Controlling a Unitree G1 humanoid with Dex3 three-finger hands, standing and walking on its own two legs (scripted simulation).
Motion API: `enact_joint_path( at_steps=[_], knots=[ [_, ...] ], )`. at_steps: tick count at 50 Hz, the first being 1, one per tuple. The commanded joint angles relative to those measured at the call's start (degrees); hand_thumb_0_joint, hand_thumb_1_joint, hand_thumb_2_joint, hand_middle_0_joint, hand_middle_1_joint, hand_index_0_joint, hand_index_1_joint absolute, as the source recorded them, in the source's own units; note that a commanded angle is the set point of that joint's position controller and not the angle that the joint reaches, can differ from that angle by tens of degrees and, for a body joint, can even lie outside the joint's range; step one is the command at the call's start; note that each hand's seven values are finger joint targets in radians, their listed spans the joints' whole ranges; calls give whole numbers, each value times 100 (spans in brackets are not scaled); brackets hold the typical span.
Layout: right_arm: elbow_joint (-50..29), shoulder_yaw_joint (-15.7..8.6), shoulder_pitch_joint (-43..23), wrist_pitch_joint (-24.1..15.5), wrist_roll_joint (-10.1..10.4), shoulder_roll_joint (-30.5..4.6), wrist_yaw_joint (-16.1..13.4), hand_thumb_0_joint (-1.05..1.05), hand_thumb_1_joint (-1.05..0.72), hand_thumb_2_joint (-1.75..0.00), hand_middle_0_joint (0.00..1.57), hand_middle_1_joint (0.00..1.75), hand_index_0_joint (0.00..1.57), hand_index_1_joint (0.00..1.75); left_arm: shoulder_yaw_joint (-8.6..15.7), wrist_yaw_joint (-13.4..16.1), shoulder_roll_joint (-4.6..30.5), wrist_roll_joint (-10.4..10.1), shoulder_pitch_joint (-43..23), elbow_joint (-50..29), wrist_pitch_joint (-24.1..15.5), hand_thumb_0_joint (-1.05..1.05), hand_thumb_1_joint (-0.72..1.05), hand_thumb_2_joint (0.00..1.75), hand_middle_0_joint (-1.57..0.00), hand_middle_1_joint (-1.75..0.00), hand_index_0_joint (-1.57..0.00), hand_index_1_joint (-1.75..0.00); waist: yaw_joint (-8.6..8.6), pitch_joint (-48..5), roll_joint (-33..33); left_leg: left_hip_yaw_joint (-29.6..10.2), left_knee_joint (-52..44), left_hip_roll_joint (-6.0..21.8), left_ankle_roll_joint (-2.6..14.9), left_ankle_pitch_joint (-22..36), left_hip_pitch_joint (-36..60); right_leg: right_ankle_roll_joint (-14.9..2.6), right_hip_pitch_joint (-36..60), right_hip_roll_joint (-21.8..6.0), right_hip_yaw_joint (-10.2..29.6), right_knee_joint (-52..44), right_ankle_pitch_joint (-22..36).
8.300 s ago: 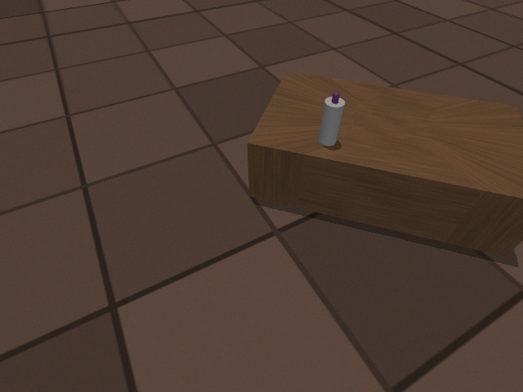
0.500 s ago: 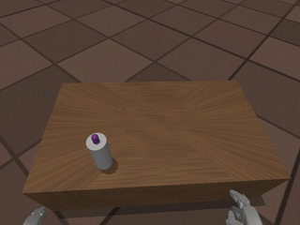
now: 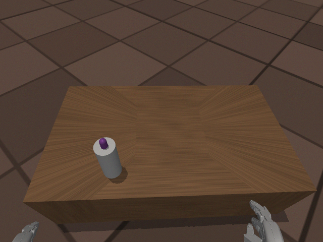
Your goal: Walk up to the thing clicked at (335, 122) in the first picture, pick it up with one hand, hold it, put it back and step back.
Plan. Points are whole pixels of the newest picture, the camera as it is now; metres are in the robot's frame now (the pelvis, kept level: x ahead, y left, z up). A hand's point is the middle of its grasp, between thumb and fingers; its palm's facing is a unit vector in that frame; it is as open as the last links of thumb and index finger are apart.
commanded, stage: go down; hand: left
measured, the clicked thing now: (108, 156) +0.49 +0.21 -0.24
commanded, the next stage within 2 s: none
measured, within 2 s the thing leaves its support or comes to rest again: neither
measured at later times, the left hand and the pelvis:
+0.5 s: hand (31, 219) +0.22 +0.31 -0.04, palm faces +0.18 -0.93 -0.31, open 17.5 cm; pelvis -0.01 +0.00 +0.00, yaw +0 degrees
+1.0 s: hand (18, 175) +0.31 +0.36 +0.00, palm faces +0.20 -0.97 -0.16, open 17.5 cm; pelvis -0.02 +0.00 +0.00, yaw -1 degrees
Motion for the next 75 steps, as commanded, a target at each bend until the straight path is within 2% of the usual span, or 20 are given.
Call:
enact_joint_path(
  at_steps=[1, 9, 14, 15, 20, 21, 22, 27, 30, 32, 40, 42, 44, 48, 56, 57, 60, 65, 68, 75],
  knots=[
    [-834, -346, -281, -397, 0, -813, -146, 0, -86, -89, 20, 30, 20, 30, 611, 2, 1164, 17, 3, -920, -165, 0, -60, 5, -8, -5, -7, -6, 31, -613, 315, 9, -889, -234, 94, 1475, 520, -152, 454, 195, 100, -763, 1129],
    [-789, -332, -271, -513, -18, -814, -201, 0, -86, -89, 20, 30, 20, 30, 759, -126, 1316, -22, -96, -1016, -303, 0, -59, 6, -8, -5, -7, -6, 35, -559, 392, -51, -923, -216, 59, 1416, 485, -159, 338, 224, 58, -683, 1043],
    [-639, -318, -207, -616, -20, -856, -275, 0, -87, -89, 20, 30, 20, 30, 974, -146, 1599, -56, -742, -864, -470, 0, -59, 6, -7, -4, -6, -5, -87, -553, 361, -17, -847, -220, 86, 1312, 510, -126, 290, 199, 141, -720, 1051],
    [-624, -295, -208, -642, -19, -842, -293, 0, -86, -89, 20, 30, 20, 30, 1138, -148, 1854, -71, -1093, -1105, -558, 0, -56, 7, -7, -4, -6, -5, -56, -614, 453, -16, -856, -223, 87, 1319, 529, -132, 328, 182, 155, -731, 1065],
    [-377, -247, -221, -750, -22, -932, -332, 0, -87, -89, 20, 30, 20, 30, 1400, -364, 2183, -218, -2035, -380, -935, 0, -55, 6, -7, -3, -5, -5, -132, -523, 482, -45, -902, -221, 95, 1210, 520, -122, 277, 185, 189, -764, 1001],
    [-228, -262, -129, -751, -25, -978, -329, 0, -88, -89, 20, 30, 20, 30, 1569, -433, 2357, -252, -2056, -110, -990, 0, -56, 6, -7, -3, -5, -4, -87, -565, 488, -45, -946, -220, 93, 1197, 567, -128, 378, 189, 188, -774, 976],
    [-253, -236, -195, -770, -23, -970, -318, 0, -88, -89, 20, 30, 20, 30, 1555, -527, 2390, -279, -2313, -78, -1062, 0, -55, 6, -7, -3, -5, -4, -57, -553, 631, -36, -970, -225, 85, 1183, 553, -146, 362, 180, 207, -793, 944],
    [-130, -269, -139, -786, -23, -1065, -245, 0, -89, -90, 20, 30, 20, 30, 1732, -1032, 2576, -362, -2877, 1005, -1345, 0, -55, 5, -8, -2, -5, -4, -33, -695, 694, -86, -1102, -175, 44, 1644, 747, -203, 461, 238, 129, -746, 1218],
    [-47, -267, -21, -797, -42, -1058, -194, 0, -89, -90, 20, 30, 20, 30, 1986, -1315, 2806, -392, -3055, 1684, -1630, 0, -58, 3, -8, -2, -5, -3, 38, -699, 383, -46, -1021, -203, 88, 1617, 552, -189, 519, 228, 139, -785, 1228],
    [9, -296, 130, -785, -72, -1097, -163, 0, -90, -90, 20, 30, 20, 30, 1993, -1526, 2878, -398, -3362, 1955, -1900, 0, -60, 2, -8, -1, -6, -3, 13, -799, 500, -16, -1014, -193, 79, 1667, 594, -204, 453, 230, 151, -730, 1260],
    [200, -425, 544, -651, -180, -1304, -77, 0, -89, -90, 20, 30, 20, 30, 2550, -1977, 3712, -395, -4406, 2621, -3043, 0, -56, 7, -7, -1, -4, -4, 74, -1342, 687, -19, -812, -104, 35, 2480, 865, -257, 251, 230, 149, -460, 1712],
    [358, -425, 668, -590, -203, -1313, -56, 0, -89, -90, 20, 30, 20, 30, 2431, -2086, 3508, -417, -4450, 3172, -3197, 0, -54, 7, -6, -2, -4, -4, 20, -1244, 671, -45, -815, -85, 20, 2476, 879, -267, 114, 244, 134, -441, 1658],
    [272, -425, 631, -531, -212, -1363, -76, 0, -89, -90, 20, 30, 20, 30, 2708, -2117, 4037, -399, -4915, 2983, -3432, 0, -53, 6, -7, -1, -4, -3, 84, -1401, 793, 14, -780, -114, 41, 2442, 907, -267, 173, 213, 201, -473, 1704],
    [395, -405, 749, -402, -241, -1389, -75, 0, -89, -90, 20, 30, 20, 30, 2645, -2283, 3930, -418, -5162, 3732, -3665, 0, -49, 6, -6, 0, -4, -2, 4, -1286, 746, 18, -757, -109, 57, 2210, 818, -273, -22, 212, 210, -495, 1556],
    [369, -336, 781, -215, -267, -1443, -69, 0, -88, -90, 20, 30, 20, 30, 2819, -2436, 4421, -388, -5656, 4304, -4060, 0, -46, 3, -7, 0, -5, 0, 34, -1351, 684, 92, -718, -149, 87, 1846, 519, -268, 31, 197, 256, -531, 1378],
    [400, -341, 810, -195, -271, -1464, -63, 0, -89, -90, 20, 30, 20, 30, 2761, -2465, 4335, -413, -5828, 4332, -4099, 0, -46, 4, -6, 0, -4, -1, -47, -1429, 738, 49, -711, -115, 70, 1920, 657, -279, -116, 213, 219, -487, 1407],
    [367, -317, 815, -153, -273, -1490, -65, 0, -88, -90, 20, 30, 20, 30, 2941, -2477, 4668, -428, -5928, 4368, -4189, 0, -45, 4, -6, 0, -5, -1, 15, -1523, 716, 61, -672, -126, 86, 1961, 570, -266, 14, 204, 230, -500, 1466],
    [406, -297, 877, -90, -284, -1525, -59, 0, -88, -90, 20, 30, 20, 30, 2915, -2556, 4708, -441, -6203, 4480, -4276, 0, -43, 6, -6, 0, -4, -2, -69, -1644, 857, -6, -586, -89, 61, 2267, 695, -287, -200, 218, 203, -411, 1585],
    [350, -289, 843, -71, -281, -1537, -64, 0, -88, -90, 20, 30, 20, 30, 2854, -2579, 4691, -436, -6218, 4539, -4291, 0, -44, 4, -6, 0, -4, -1, -78, -1511, 926, -5, -646, -85, 50, 2021, 687, -299, -310, 232, 193, -436, 1421],
    [355, -254, 901, -16, -285, -1548, -65, 0, -89, -90, 20, 30, 20, 30, 2987, -2643, 4880, -487, -6367, 4623, -4333, 0, -46, 4, -6, 0, -4, -1, -91, -1754, 874, -47, -514, -75, 59, 2352, 735, -282, -283, 234, 176, -390, 1612]
  ],
)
